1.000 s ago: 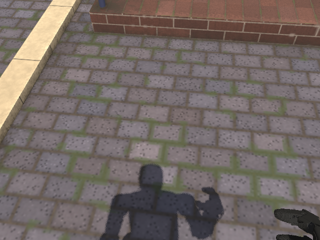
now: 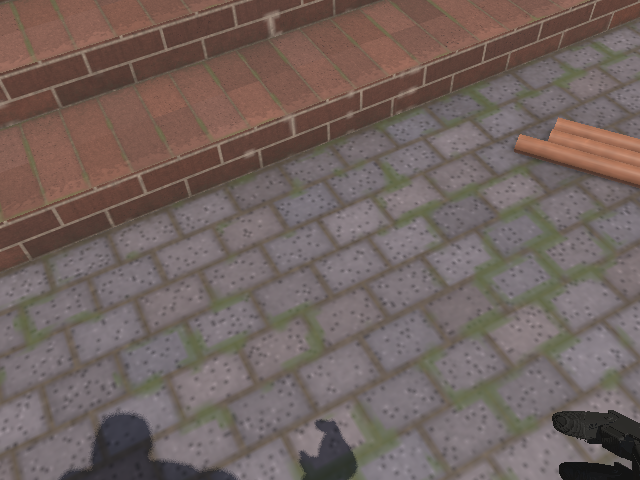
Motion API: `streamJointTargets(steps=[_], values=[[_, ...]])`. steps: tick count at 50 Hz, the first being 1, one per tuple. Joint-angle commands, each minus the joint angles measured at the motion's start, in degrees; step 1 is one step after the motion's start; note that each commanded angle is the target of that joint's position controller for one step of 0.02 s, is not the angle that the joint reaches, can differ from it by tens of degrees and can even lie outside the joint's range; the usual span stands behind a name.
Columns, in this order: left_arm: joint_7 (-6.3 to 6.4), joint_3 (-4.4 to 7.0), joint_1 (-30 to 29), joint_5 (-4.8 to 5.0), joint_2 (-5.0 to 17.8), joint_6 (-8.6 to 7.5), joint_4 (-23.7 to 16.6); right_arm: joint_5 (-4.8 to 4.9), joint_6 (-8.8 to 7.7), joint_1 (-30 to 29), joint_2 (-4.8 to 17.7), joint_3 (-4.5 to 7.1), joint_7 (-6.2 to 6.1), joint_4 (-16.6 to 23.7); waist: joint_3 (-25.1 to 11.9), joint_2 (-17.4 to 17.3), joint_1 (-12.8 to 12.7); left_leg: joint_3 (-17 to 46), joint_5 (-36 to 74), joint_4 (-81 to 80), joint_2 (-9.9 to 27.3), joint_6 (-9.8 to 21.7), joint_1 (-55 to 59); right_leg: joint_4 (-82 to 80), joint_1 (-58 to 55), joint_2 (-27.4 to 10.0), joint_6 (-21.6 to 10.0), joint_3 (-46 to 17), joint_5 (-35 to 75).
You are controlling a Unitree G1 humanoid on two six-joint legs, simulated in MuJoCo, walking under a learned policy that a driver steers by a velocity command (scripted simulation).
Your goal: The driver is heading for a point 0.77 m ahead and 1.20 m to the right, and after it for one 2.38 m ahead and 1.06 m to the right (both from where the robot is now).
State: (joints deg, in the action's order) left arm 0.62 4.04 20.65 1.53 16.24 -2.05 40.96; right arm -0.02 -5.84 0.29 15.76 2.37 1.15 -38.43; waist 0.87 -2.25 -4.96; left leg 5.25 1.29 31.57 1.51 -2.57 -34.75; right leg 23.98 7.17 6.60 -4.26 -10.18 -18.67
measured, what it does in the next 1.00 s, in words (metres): walks ahead, turning right: left foot, then right foot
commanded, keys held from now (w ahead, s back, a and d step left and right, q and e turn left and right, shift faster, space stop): w+e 1.00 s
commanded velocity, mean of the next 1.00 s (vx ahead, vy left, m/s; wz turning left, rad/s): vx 0.50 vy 0.00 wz -0.60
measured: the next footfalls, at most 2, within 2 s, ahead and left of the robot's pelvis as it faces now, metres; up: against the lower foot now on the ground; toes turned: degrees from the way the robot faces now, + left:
left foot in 0.08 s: +0.22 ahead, +0.13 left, +0.00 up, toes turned -6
right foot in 0.60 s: +0.42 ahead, -0.19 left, +0.00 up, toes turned -24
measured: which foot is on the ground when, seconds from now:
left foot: up 0.00-0.06, down 0.08-0.60, up 0.62-1.00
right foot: down 0.00-0.08, up 0.10-0.58, down 0.60-1.00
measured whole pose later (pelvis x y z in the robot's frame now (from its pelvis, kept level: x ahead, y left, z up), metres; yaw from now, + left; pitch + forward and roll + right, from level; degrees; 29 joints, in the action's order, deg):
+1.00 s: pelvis +0.51 -0.14 +0.00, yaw -36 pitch +2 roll +0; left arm 0.7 3.9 21.0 1.5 16.7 -2.1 40.6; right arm 0.0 -5.5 0.0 16.5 1.9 1.5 -38.6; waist 1.6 -2.7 -5.1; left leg 5.4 1.8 31.3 1.7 -3.0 -34.3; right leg 23.6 6.0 6.5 -4.2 -10.2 -18.8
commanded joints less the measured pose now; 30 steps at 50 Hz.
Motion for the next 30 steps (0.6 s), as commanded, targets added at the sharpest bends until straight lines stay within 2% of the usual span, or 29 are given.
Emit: streamJointTargets(steps=[1, 2, 3, 4, 5, 6, 7, 8, 9, 10, 12, 14, 18, 21, 23, 25, 27, 28, 29, 30], values=[[0.48, 2.57, 0.1, 0.05, 9.1, -0.17, -2.8, 0.50, -1.52, -3.1, 6.9, 2.36, 0.40, 4.8, -1.4, 9.0, 2.3, -0.8, -4.3, -3.2, -2.0, 1.7, 8.4, -1.3, 1.4, -14.3, -7.2, -14.3, 14.3], [0.50, 2.47, -0.7, 0.03, 8.6, 0.03, -3.0, 0.49, -1.74, 0.2, 7.3, 2.78, 0.26, 4.1, -2.2, 9.6, 4.1, -1.7, -5.1, -5.2, -2.3, 2.8, 12.9, 1.1, 1.5, -13.4, -6.4, -14.7, 15.9], [0.40, 1.92, -1.4, -0.18, 6.9, -0.01, -3.6, 0.00, -1.95, 5.4, 8.6, 3.60, -0.10, 3.0, -5.4, 9.3, 6.8, -1.6, -4.7, -6.4, -1.2, 4.5, 21.7, 6.8, 3.1, -10.7, -4.6, -13.1, 19.0], [0.17, 0.76, -2.1, -0.89, 3.8, -0.29, -4.9, -1.01, -2.11, 14.1, 11.6, 4.52, -0.61, 2.4, -12.9, 4.5, 10.7, 6.2, -5.3, -4.8, 7.8, 8.4, 36.5, 21.6, 9.9, -7.5, -2.3, -8.8, 13.7], [0.29, -0.17, 5.8, 0.63, 1.2, -0.69, -6.0, -1.68, -1.35, 20.0, 15.6, 5.57, -0.58, 0.4, -21.0, -14.2, 8.2, 31.0, -16.8, -8.8, 20.9, 17.8, 55.8, 40.2, 29.9, 0.2, 1.9, -0.8, -11.5], [0.43, 0.59, 6.1, 0.91, 6.4, -0.85, -5.0, -0.08, -0.97, 19.8, 11.1, 4.66, -0.30, 0.9, -18.5, -12.6, 8.8, 39.5, -29.6, -12.6, 23.0, 17.9, 55.0, 49.0, 37.7, -4.0, 2.9, -1.3, -14.4], [0.38, 1.57, 0.2, 0.66, 9.6, -0.54, -5.5, 0.11, -0.55, 17.5, 7.7, 3.72, -0.68, 1.6, -11.0, -6.6, 10.3, 31.3, -30.3, -13.7, 20.6, 15.5, 48.2, 51.8, 39.9, -6.1, 3.6, -0.6, -8.9], [0.45, 1.65, -3.4, -0.01, 9.3, -0.22, -6.3, -0.42, -0.06, 14.8, 6.8, 3.21, -0.88, 1.8, -6.5, -2.6, 9.5, 24.0, -24.2, -14.5, 18.3, 13.8, 41.1, 51.4, 38.5, -8.0, 3.9, 1.5, -4.8], [0.24, 1.76, -5.6, -0.56, 8.5, -0.22, -7.2, -0.64, 0.20, 13.1, 5.7, 2.84, -0.96, 1.3, -3.0, -1.9, 8.5, 18.7, -18.1, -15.8, 16.1, 13.3, 35.3, 49.1, 37.4, -9.5, 4.1, 1.9, -2.1], [-0.11, 1.82, -5.5, -0.30, 7.5, -0.02, -7.4, -1.00, 0.12, 12.2, 4.9, 2.45, -1.09, 1.0, -1.7, -3.1, 7.0, 14.1, -14.2, -17.3, 14.3, 12.6, 31.4, 47.5, 35.0, -11.0, 3.9, 2.2, -0.5], [-0.46, 1.46, -4.8, 0.20, 5.2, 0.59, -7.3, -0.59, -0.32, 11.9, 4.5, 2.46, -1.02, 0.0, -0.9, -4.5, 6.0, 8.4, -10.3, -19.8, 12.9, 12.7, 28.1, 45.0, 33.0, -12.0, 4.0, 3.7, 0.5], [-0.53, 1.08, -6.7, -0.15, 4.0, 1.02, -8.1, -0.36, -0.72, 12.4, 6.2, 3.01, -1.03, -1.4, 0.0, -3.3, 5.8, 4.6, -5.7, -21.5, 13.6, 13.6, 27.5, 41.6, 34.6, -12.7, 4.5, 4.0, 2.7], [-1.30, 0.56, -10.8, -0.24, 3.3, 0.79, -8.6, -0.41, -0.33, 12.9, 8.4, 3.64, -1.31, -3.3, 0.1, -1.8, 6.7, -3.6, 1.3, -22.1, 13.2, 13.0, 30.0, 31.3, 35.2, -13.2, 5.0, 5.1, 12.8], [-2.42, 0.01, -16.7, -0.23, 2.4, 0.22, -9.8, -0.02, 0.29, 14.5, 9.7, 3.82, -1.59, -4.6, 1.6, -1.4, 8.9, -8.9, 2.0, -21.9, 12.5, 11.5, 31.0, 21.7, 32.5, -12.3, 4.2, 8.2, 19.2], [-3.11, -0.14, -19.7, -0.06, 2.3, 0.19, -10.9, 0.50, 0.78, 16.2, 10.8, 4.10, -1.60, -5.5, 2.7, -1.4, 9.8, -10.6, 2.1, -21.7, 13.4, 10.9, 33.3, 17.6, 31.6, -11.8, 3.4, 9.9, 18.7], [-3.68, 0.07, -21.3, 0.05, 2.9, 0.29, -12.0, 1.17, 1.40, 17.0, 12.0, 4.49, -1.54, -6.2, 3.6, -1.7, 9.7, -12.0, 5.9, -20.2, 14.6, 10.2, 36.3, 14.7, 30.7, -11.0, 1.9, 11.3, 15.1], [-3.90, 1.00, -19.5, -0.39, 4.7, 0.56, -12.3, 1.80, 2.06, 16.7, 13.7, 5.00, -1.78, -6.3, 1.6, -3.2, 7.4, -14.4, 23.3, -14.0, 14.9, 9.1, 38.6, 13.0, 25.1, -7.9, -0.4, 14.3, 9.0], [-3.80, 1.93, -15.4, -0.58, 6.2, 0.78, -11.6, 2.09, 2.47, 16.4, 14.6, 5.26, -2.00, -6.3, -1.1, -3.9, 4.7, -15.8, 33.0, -7.2, 14.4, 8.4, 38.8, 11.9, 19.1, -5.5, -1.8, 16.0, 6.8], [-3.45, 3.51, -6.3, -0.46, 8.6, 0.96, -9.1, 2.29, 2.86, 15.6, 14.1, 5.04, -2.26, -6.0, -5.6, -2.8, -0.5, -17.7, 36.2, 4.2, 12.6, 6.9, 35.3, 7.9, 6.6, -2.8, -3.9, 17.0, 10.1], [-2.41, 5.48, 4.3, -0.18, 12.8, 1.45, -6.4, 1.07, 2.67, 16.4, 11.8, 4.05, -2.54, -5.1, -10.9, 1.5, -4.9, -17.8, 22.1, 20.9, 10.4, 4.4, 21.7, 7.4, -11.8, -6.2, -6.8, 9.1, 11.9]])
Over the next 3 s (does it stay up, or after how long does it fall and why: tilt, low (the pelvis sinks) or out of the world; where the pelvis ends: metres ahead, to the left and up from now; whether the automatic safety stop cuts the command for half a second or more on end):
stays up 1.03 -1.06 0.01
